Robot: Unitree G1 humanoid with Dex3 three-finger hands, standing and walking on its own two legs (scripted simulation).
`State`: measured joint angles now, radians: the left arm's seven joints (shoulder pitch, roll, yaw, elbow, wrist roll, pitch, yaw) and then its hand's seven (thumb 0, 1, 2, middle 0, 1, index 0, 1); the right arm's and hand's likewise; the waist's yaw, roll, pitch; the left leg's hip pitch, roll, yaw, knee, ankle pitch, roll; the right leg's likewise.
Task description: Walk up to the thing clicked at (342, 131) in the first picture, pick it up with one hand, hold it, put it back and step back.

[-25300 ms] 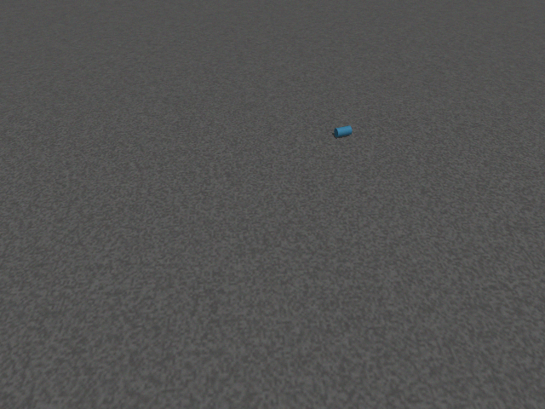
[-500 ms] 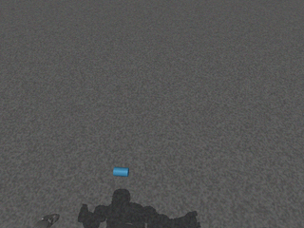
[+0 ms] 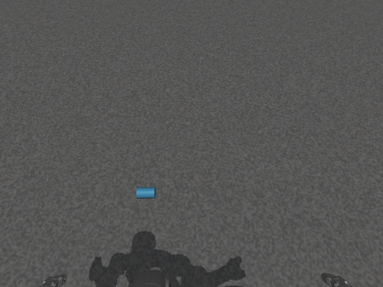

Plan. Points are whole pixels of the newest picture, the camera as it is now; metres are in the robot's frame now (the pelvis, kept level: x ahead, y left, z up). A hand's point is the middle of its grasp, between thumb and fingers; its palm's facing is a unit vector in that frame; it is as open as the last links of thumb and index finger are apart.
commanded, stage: walk up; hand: left
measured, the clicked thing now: (146, 192) +0.58 +0.25 -0.72
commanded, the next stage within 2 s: stand in 1.62 s
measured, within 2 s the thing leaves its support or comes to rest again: neither
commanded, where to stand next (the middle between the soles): +0.20 +0.00 m, yaw +1 degrees
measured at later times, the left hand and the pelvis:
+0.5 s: hand out of the picture -0.04 +0.25 -0.14, palm faces +0.04 -0.93 -0.36, open 7.4 cm; pelvis -0.14 -0.02 +0.01, yaw +1 degrees
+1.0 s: hand out of the picture -0.14 +0.23 -0.13, palm faces +0.07 -0.92 -0.39, open 7.4 cm; pelvis -0.19 -0.05 +0.01, yaw +2 degrees
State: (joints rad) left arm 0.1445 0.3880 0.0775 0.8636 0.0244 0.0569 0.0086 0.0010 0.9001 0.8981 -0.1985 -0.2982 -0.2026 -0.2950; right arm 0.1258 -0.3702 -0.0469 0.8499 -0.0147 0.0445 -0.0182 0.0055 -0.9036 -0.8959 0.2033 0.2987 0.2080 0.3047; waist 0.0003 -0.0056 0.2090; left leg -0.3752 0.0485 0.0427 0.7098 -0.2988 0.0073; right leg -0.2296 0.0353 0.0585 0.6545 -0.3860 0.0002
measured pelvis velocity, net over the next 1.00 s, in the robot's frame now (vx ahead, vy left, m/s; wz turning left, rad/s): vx -0.19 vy -0.05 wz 0.04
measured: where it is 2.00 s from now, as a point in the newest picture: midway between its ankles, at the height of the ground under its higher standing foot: outside the picture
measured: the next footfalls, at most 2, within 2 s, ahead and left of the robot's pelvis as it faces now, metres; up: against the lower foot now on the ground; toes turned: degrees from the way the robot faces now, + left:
left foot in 0.30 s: -0.06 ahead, +0.11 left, +0.00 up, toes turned +1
right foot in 0.62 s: -0.16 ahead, -0.17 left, +0.00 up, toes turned +2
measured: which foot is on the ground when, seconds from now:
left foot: down 0.00-0.02, up 0.04-0.28, down 0.30-0.64, up 0.66-0.88, down 0.90-1.00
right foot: down 0.00-0.32, up 0.34-0.60, down 0.62-1.00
